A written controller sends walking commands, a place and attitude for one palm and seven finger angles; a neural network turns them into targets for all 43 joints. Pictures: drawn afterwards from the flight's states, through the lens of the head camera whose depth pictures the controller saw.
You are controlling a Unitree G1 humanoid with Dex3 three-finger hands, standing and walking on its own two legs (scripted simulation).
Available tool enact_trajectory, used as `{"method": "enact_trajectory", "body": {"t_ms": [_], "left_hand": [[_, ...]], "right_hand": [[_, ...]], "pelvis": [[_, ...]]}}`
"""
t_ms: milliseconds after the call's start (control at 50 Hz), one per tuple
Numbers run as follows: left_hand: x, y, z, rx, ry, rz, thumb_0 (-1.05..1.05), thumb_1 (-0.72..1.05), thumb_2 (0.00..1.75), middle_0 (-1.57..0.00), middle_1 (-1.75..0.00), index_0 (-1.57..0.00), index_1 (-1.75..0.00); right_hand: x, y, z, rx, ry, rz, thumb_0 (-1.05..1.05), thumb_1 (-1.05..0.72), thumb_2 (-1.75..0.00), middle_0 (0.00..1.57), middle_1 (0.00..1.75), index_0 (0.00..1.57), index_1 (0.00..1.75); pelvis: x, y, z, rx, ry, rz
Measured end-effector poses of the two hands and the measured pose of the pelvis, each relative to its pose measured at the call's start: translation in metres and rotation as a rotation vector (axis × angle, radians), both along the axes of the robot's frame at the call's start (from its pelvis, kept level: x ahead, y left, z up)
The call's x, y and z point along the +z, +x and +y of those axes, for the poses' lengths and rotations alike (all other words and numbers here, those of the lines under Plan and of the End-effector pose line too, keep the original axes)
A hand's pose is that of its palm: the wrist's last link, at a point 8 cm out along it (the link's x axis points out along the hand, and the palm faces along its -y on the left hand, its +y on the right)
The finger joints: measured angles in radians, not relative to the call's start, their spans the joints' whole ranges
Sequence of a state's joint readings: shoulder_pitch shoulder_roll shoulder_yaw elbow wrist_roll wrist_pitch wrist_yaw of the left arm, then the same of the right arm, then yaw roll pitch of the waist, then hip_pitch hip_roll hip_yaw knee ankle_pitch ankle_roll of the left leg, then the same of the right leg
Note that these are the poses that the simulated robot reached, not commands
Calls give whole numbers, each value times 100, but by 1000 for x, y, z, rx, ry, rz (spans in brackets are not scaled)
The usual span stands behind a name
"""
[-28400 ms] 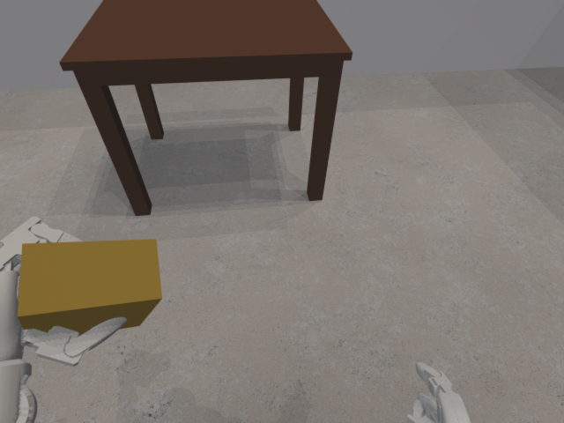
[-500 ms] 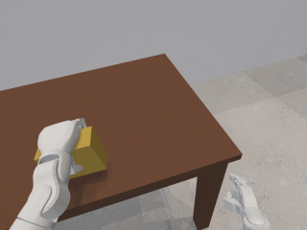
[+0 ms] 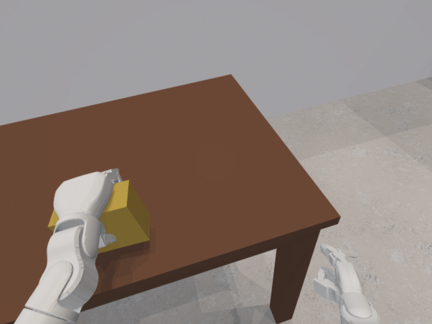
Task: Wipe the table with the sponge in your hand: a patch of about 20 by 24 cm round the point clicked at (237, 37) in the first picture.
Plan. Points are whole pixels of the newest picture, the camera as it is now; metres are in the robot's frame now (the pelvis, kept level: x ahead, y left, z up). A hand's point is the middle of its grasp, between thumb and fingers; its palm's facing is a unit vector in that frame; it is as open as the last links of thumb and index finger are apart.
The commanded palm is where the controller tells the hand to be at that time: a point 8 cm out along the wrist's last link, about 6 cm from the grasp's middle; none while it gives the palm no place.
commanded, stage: lower the sponge onto the table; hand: left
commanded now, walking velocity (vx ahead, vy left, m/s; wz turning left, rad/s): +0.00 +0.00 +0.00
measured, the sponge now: (109, 224) +0.25 +0.26 +0.07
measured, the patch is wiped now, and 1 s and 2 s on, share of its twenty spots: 0.00 0.00 0.15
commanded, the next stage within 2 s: wipe forward along the first lane in 1.16 s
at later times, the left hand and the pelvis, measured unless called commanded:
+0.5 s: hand (97, 223) +0.24 +0.27 +0.09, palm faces +0.02 -0.10 -0.99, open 10.0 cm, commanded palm +0.21 +0.26 +0.15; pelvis +0.00 +0.00 +0.00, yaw +0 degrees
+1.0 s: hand (101, 230) +0.24 +0.27 +0.07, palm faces +0.01 -0.10 -1.00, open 10.0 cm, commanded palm +0.21 +0.26 +0.13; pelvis +0.00 +0.01 +0.00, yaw +0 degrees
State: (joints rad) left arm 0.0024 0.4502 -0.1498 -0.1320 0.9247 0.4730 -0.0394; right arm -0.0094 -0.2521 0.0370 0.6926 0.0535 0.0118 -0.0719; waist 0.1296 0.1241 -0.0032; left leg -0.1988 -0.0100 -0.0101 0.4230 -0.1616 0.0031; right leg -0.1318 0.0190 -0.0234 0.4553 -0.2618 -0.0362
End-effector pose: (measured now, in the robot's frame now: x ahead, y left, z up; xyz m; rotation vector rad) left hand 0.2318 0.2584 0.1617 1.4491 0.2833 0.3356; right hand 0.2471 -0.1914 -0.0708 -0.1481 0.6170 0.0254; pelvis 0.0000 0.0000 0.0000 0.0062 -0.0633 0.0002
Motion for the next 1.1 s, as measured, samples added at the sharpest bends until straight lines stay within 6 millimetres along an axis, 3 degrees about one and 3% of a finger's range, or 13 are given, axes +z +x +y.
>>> {"method": "enact_trajectory", "body": {"t_ms": [540,700,1100], "left_hand": [[-25,-10,14,34,-14,45,-1,-50,104,-72,-134,-75,-135],[-29,-14,4,-15,-17,27,-1,-50,104,-72,-134,-75,-135],[-42,-12,10,17,-5,49,-1,-50,104,-73,-134,-75,-135]], "right_hand": [[0,-1,-1,-6,-20,14,2,-90,-90,20,30,20,30],[-1,-3,2,-7,-14,13,2,-90,-90,20,30,20,30],[-2,-8,-1,-21,-18,22,2,-90,-90,20,30,20,30]], "pelvis": [[0,4,3,0,-6,7],[0,4,6,-2,-7,11],[-1,2,6,2,-8,17]]}}
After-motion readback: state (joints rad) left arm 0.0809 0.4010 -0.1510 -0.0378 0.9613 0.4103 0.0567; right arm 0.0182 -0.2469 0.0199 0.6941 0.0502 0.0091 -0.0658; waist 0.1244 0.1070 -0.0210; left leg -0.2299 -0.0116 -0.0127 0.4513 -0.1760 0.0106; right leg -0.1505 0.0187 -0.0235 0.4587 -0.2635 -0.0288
